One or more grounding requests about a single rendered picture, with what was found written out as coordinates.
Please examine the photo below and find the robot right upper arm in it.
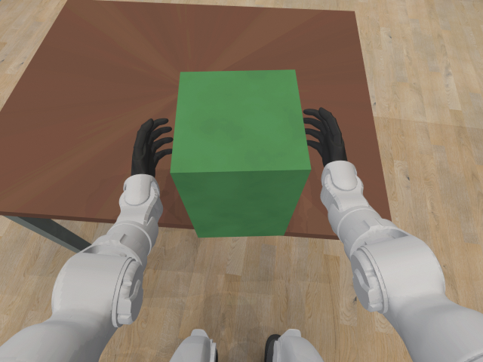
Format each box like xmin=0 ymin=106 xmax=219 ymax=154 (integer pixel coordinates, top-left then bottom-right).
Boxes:
xmin=351 ymin=235 xmax=483 ymax=362

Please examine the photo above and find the robot left upper arm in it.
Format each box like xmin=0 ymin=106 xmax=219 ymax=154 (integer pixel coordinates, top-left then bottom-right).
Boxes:
xmin=0 ymin=253 xmax=143 ymax=362

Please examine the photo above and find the right robot forearm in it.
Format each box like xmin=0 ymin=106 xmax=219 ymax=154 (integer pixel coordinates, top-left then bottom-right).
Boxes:
xmin=320 ymin=161 xmax=445 ymax=289

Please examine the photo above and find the robot right shin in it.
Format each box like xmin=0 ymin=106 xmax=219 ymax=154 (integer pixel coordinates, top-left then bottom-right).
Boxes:
xmin=272 ymin=329 xmax=301 ymax=362

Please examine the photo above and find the left robot thigh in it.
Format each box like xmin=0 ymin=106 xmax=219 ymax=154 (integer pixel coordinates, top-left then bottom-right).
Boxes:
xmin=169 ymin=336 xmax=217 ymax=362

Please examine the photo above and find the robot right hand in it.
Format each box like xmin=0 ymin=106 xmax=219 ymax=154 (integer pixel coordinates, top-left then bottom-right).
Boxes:
xmin=303 ymin=107 xmax=347 ymax=167

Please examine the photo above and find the left robot forearm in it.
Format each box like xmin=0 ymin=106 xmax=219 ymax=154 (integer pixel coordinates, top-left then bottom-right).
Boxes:
xmin=51 ymin=174 xmax=163 ymax=314

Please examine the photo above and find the carton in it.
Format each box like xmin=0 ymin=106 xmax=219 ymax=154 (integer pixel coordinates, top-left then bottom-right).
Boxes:
xmin=170 ymin=69 xmax=311 ymax=238

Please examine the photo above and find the robot left hand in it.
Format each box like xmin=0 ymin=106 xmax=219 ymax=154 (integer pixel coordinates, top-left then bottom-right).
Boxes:
xmin=131 ymin=118 xmax=173 ymax=178

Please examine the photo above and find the table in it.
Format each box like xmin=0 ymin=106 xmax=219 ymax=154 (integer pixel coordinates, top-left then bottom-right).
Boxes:
xmin=0 ymin=0 xmax=392 ymax=253

